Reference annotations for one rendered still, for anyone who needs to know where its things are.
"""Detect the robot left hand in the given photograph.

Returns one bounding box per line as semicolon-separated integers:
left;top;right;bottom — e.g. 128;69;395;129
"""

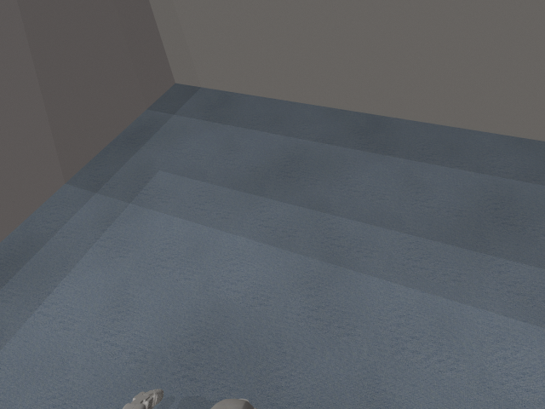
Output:
123;389;164;409

